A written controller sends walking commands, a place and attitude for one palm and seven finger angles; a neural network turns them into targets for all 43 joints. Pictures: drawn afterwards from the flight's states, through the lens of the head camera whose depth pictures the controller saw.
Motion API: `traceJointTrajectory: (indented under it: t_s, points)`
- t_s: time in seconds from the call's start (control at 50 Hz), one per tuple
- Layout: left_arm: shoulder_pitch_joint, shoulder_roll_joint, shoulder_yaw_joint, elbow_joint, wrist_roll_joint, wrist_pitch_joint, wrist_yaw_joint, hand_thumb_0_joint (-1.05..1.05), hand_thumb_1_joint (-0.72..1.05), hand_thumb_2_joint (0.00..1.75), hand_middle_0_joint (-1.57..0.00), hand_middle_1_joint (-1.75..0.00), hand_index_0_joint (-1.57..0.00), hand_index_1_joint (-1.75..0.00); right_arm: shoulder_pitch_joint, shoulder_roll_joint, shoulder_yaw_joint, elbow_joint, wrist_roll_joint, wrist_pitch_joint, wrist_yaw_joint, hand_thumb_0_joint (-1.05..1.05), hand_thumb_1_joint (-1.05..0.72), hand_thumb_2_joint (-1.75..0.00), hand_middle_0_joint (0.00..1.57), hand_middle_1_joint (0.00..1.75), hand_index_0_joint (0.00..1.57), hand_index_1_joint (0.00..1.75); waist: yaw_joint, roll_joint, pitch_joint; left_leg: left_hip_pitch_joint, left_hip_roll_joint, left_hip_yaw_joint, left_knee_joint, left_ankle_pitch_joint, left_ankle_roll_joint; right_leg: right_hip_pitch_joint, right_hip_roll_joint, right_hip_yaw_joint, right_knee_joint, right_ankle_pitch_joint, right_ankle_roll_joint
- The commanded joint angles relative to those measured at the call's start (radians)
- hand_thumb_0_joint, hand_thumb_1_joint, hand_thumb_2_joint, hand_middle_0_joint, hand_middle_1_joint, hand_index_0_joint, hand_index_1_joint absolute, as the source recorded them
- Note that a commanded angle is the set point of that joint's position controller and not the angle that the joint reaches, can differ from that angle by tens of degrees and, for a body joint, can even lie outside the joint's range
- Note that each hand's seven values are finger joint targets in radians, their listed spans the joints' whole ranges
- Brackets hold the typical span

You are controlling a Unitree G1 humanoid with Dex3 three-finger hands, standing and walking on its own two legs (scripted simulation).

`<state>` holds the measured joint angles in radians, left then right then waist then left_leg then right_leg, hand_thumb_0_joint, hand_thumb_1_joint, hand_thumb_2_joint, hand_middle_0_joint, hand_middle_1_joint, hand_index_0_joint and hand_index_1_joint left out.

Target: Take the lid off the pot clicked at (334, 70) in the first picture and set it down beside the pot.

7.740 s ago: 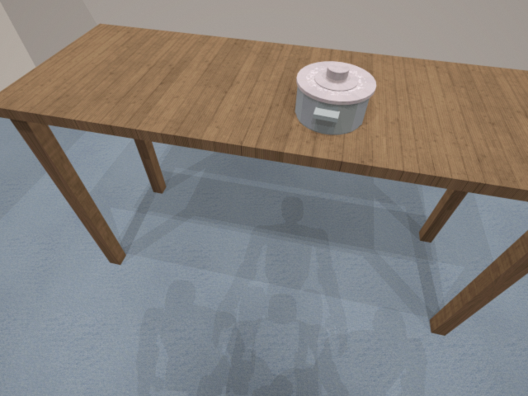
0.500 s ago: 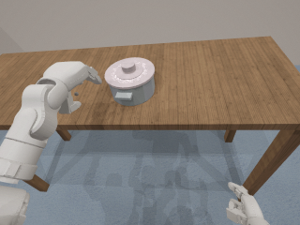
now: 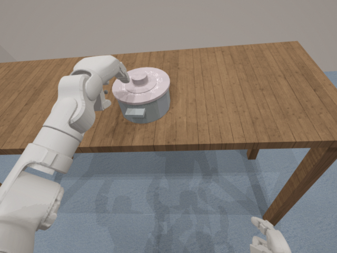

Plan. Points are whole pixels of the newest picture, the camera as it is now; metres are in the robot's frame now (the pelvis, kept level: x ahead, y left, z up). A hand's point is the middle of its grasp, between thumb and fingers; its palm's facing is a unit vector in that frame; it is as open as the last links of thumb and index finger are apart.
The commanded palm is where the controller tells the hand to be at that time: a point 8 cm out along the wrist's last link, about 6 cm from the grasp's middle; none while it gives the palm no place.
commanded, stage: move the open hand above the knob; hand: left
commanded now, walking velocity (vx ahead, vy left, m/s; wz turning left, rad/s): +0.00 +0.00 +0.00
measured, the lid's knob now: (139, 77) +0.56 +0.11 +0.14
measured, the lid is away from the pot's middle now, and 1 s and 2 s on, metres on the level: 0.00 0.00 0.00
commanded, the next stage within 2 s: lower the open fingers around the knob in 1.40 s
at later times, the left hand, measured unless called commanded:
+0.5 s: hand (131, 61) +0.51 +0.10 +0.22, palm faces -0.19 -0.05 -0.98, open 10.3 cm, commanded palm +0.50 +0.11 +0.27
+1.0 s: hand (134, 65) +0.53 +0.10 +0.20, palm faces -0.27 -0.04 -0.96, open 10.3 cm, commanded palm +0.52 +0.11 +0.27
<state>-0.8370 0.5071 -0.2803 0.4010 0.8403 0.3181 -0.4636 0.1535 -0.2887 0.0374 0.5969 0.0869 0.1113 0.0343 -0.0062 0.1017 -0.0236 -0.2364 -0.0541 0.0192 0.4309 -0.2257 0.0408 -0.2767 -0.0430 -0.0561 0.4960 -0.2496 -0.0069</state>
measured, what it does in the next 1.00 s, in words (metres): stands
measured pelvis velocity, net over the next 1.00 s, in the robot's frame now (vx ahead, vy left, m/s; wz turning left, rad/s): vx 0.03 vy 0.01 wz -0.03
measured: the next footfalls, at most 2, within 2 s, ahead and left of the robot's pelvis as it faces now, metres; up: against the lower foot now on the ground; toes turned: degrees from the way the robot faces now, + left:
none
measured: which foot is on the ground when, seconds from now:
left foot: down 0.00-1.00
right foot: down 0.00-1.00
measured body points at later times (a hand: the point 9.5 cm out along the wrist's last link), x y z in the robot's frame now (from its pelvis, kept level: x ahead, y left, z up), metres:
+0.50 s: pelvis +0.02 +0.01 +0.00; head +0.04 -0.03 +0.45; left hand +0.51 +0.10 +0.27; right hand +0.09 -0.25 -0.13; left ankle +0.00 +0.10 -0.74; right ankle +0.00 -0.11 -0.74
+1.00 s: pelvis +0.03 +0.01 +0.00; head +0.07 -0.03 +0.45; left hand +0.54 +0.10 +0.25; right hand +0.08 -0.26 -0.14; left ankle +0.00 +0.10 -0.74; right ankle +0.00 -0.11 -0.74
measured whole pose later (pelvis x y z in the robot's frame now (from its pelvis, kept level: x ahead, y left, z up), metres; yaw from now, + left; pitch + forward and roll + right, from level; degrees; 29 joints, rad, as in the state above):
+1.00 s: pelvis +0.03 +0.01 +0.00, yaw -1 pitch +8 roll +1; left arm -1.22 0.41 -0.27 0.93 0.90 0.25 -0.42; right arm 0.31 -0.29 0.00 0.69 0.05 0.05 0.00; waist -0.10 0.08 -0.07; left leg -0.30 -0.05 0.04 0.39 -0.24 0.05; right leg -0.34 -0.03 -0.03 0.43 -0.24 0.00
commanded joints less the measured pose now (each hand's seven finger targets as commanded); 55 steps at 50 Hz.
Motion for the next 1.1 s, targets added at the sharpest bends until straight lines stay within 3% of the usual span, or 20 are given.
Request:
traceJointTrajectory:
  t_s: [0.0,0.04,0.06,0.14,0.18,0.24,0.3,0.36,0.46,0.5,0.54,0.58,0.66,0.68,0.72,0.76,0.84,0.9,0.96,1.08]
  points:
    - [-0.767,0.345,0.201,-0.228,0.047,-0.033,0.053,0.00,-0.40,1.62,-0.84,-0.08,-0.84,-0.08,-0.100,-0.094,-0.037,-0.132,-0.010,-0.076,-0.028,0.00,-0.90,-0.90,0.20,0.30,0.20,0.30,-0.023,-0.086,-0.452,0.162,-0.012,-0.054,-0.025,0.277,0.029,0.192,0.043,0.036,-0.037,0.303,-0.033]
    - [-0.812,0.400,0.253,-0.126,0.028,-0.037,0.077,0.00,-0.40,1.62,-0.84,-0.08,-0.84,-0.08,-0.050,-0.107,-0.038,-0.096,-0.012,-0.087,-0.040,0.00,-0.90,-0.90,0.20,0.30,0.20,0.30,-0.031,-0.074,-0.436,0.149,-0.010,-0.059,-0.029,0.280,0.025,0.197,0.045,0.031,-0.050,0.312,-0.035]
    - [-0.849,0.364,0.217,-0.077,0.051,-0.036,0.082,0.00,-0.40,1.62,-0.84,-0.08,-0.84,-0.08,-0.043,-0.087,-0.026,-0.086,-0.013,-0.097,-0.045,0.00,-0.90,-0.90,0.20,0.30,0.20,0.30,-0.031,-0.093,-0.424,0.143,-0.009,-0.057,-0.046,0.275,0.021,0.190,0.049,0.028,-0.045,0.301,-0.033]
    - [-0.575,0.044,0.037,0.234,0.010,0.010,0.081,0.00,-0.40,1.62,-0.84,-0.08,-0.84,-0.08,-0.012,-0.104,-0.044,-0.064,-0.007,-0.074,-0.021,0.00,-0.90,-0.90,0.20,0.30,0.20,0.30,-0.039,-0.140,-0.269,0.090,0.000,-0.052,-0.047,0.285,0.008,0.073,0.046,-0.003,-0.052,0.274,-0.038]
    - [-0.554,-0.007,-0.014,0.210,0.037,0.015,0.060,0.00,-0.40,1.62,-0.84,-0.08,-0.84,-0.08,-0.032,-0.102,-0.042,-0.090,-0.010,-0.061,-0.008,0.00,-0.90,-0.90,0.20,0.30,0.20,0.30,-0.032,-0.149,-0.295,0.091,0.002,-0.040,-0.046,0.287,0.007,0.076,0.042,0.001,-0.043,0.282,-0.034]
    - [-0.665,0.053,0.015,0.166,0.048,0.004,0.054,0.00,-0.40,1.62,-0.84,-0.08,-0.84,-0.08,-0.020,-0.118,-0.052,-0.093,-0.013,-0.046,-0.013,0.00,-0.90,-0.90,0.20,0.30,0.20,0.30,-0.057,-0.179,-0.337,0.095,-0.003,-0.036,-0.027,0.274,0.022,0.102,0.040,0.013,-0.052,0.309,-0.032]
    - [-1.027,0.239,0.126,0.059,0.074,-0.029,0.071,0.00,-0.40,1.62,-0.84,-0.08,-0.84,-0.08,0.024,-0.104,-0.050,-0.072,-0.017,-0.083,-0.039,0.00,-0.90,-0.90,0.20,0.30,0.20,0.30,-0.071,-0.135,-0.471,0.156,-0.010,-0.051,-0.037,0.282,0.033,0.161,0.044,0.035,-0.048,0.339,-0.031]
    - [-1.088,0.263,0.157,0.111,0.065,-0.071,0.109,0.00,-0.40,1.62,-0.84,-0.08,-0.84,-0.08,0.078,-0.092,-0.047,-0.047,-0.029,-0.126,-0.057,0.00,-0.90,-0.90,0.20,0.30,0.20,0.30,-0.072,-0.110,-0.529,0.199,-0.001,-0.069,-0.030,0.360,0.030,0.166,0.048,0.040,-0.048,0.383,-0.030]
    - [-0.789,0.055,0.036,0.587,0.083,0.023,0.129,0.00,-0.40,1.62,-0.84,-0.08,-0.84,-0.08,0.124,-0.121,-0.047,0.020,-0.021,-0.082,-0.038,0.00,-0.90,-0.90,0.20,0.30,0.20,0.30,-0.080,-0.200,-0.258,0.017,0.005,-0.023,-0.056,0.260,0.012,0.042,0.051,0.009,-0.058,0.316,-0.028]
    - [-0.838,0.039,0.010,0.568,0.097,0.033,0.115,0.00,-0.40,1.62,-0.84,-0.08,-0.84,-0.08,0.117,-0.129,-0.048,0.002,-0.023,-0.075,-0.032,0.00,-0.90,-0.90,0.20,0.30,0.20,0.30,-0.088,-0.182,-0.300,0.020,0.001,-0.020,-0.043,0.268,0.016,0.047,0.049,0.013,-0.046,0.335,-0.028]
    - [-0.981,-0.013,-0.029,0.410,0.083,-0.001,0.094,0.00,-0.40,1.62,-0.84,-0.08,-0.84,-0.08,0.110,-0.119,-0.063,-0.024,-0.030,-0.079,-0.032,0.00,-0.90,-0.90,0.20,0.30,0.20,0.30,-0.111,-0.135,-0.440,0.111,-0.002,-0.030,-0.010,0.368,0.030,0.075,0.044,0.027,-0.042,0.403,-0.028]
    - [-1.138,0.095,0.033,0.330,0.100,-0.039,0.088,0.00,-0.40,1.62,-0.84,-0.08,-0.84,-0.08,0.138,-0.112,-0.067,-0.019,-0.037,-0.102,-0.044,0.00,-0.90,-0.90,0.20,0.30,0.20,0.30,-0.124,-0.111,-0.561,0.179,0.000,-0.045,0.005,0.407,0.039,0.107,0.047,0.046,-0.044,0.435,-0.023]
    - [-1.125,0.280,0.179,0.392,0.100,-0.075,0.111,0.00,-0.40,1.62,-0.84,-0.08,-0.84,-0.08,0.192,-0.112,-0.063,0.007,-0.041,-0.121,-0.070,0.00,-0.90,-0.90,0.20,0.30,0.20,0.30,-0.105,-0.172,-0.566,0.121,0.001,-0.037,-0.012,0.421,0.045,0.191,0.044,0.060,-0.051,0.511,-0.018]
    - [-1.079,0.205,0.122,0.471,0.102,-0.065,0.112,0.00,-0.40,1.62,-0.84,-0.08,-0.84,-0.08,0.195,-0.108,-0.059,0.017,-0.037,-0.119,-0.071,0.00,-0.90,-0.90,0.20,0.30,0.20,0.30,-0.112,-0.180,-0.489,0.088,0.000,-0.029,-0.023,0.404,0.045,0.153,0.046,0.051,-0.055,0.492,-0.020]
    - [-0.969,0.174,0.096,0.571,0.124,-0.034,0.122,0.00,-0.40,1.62,-0.84,-0.08,-0.84,-0.08,0.205,-0.121,-0.058,0.031,-0.032,-0.107,-0.060,0.00,-0.90,-0.90,0.20,0.30,0.20,0.30,-0.101,-0.206,-0.386,0.039,0.009,-0.018,-0.036,0.385,0.037,0.110,0.051,0.034,-0.058,0.463,-0.022]
    - [-0.887,0.138,0.086,0.577,0.130,-0.027,0.121,0.00,-0.40,1.62,-0.84,-0.08,-0.84,-0.08,0.184,-0.125,-0.058,0.012,-0.036,-0.099,-0.043,0.00,-0.90,-0.90,0.20,0.30,0.20,0.30,-0.080,-0.158,-0.401,0.060,0.013,-0.021,-0.021,0.465,0.031,0.100,0.046,0.033,-0.046,0.476,-0.025]
    - [-0.897,0.019,0.008,0.401,0.086,-0.048,0.083,0.00,-0.40,1.62,-0.84,-0.08,-0.84,-0.08,0.155,-0.115,-0.075,-0.032,-0.037,-0.087,-0.027,0.00,-0.90,-0.90,0.20,0.30,0.20,0.30,-0.095,-0.103,-0.501,0.177,0.018,-0.033,0.017,0.588,0.045,0.085,0.043,0.038,-0.051,0.503,-0.020]
    - [-1.045,0.187,0.126,0.291,0.084,-0.069,0.086,0.00,-0.40,1.62,-0.84,-0.08,-0.84,-0.08,0.161,-0.111,-0.074,-0.025,-0.037,-0.101,-0.041,0.00,-0.90,-0.90,0.20,0.30,0.20,0.30,-0.096,-0.142,-0.557,0.192,0.012,-0.036,0.012,0.535,0.055,0.140,0.045,0.051,-0.054,0.517,-0.014]
    - [-1.147,0.180,0.104,0.235,0.081,-0.092,0.110,0.00,-0.40,1.62,-0.84,-0.08,-0.84,-0.08,0.169,-0.098,-0.071,-0.010,-0.033,-0.124,-0.050,0.00,-0.90,-0.90,0.20,0.30,0.20,0.30,-0.105,-0.096,-0.540,0.220,0.016,-0.051,0.010,0.529,0.048,0.095,0.047,0.045,-0.056,0.487,-0.017]
    - [-0.919,0.058,0.043,0.479,0.096,-0.025,0.127,0.00,-0.40,1.62,-0.84,-0.08,-0.84,-0.08,0.141,-0.110,-0.060,0.014,-0.033,-0.092,-0.031,0.00,-0.90,-0.90,0.20,0.30,0.20,0.30,-0.088,-0.150,-0.419,0.127,0.018,-0.035,-0.006,0.469,0.025,0.037,0.045,0.021,-0.039,0.416,-0.026]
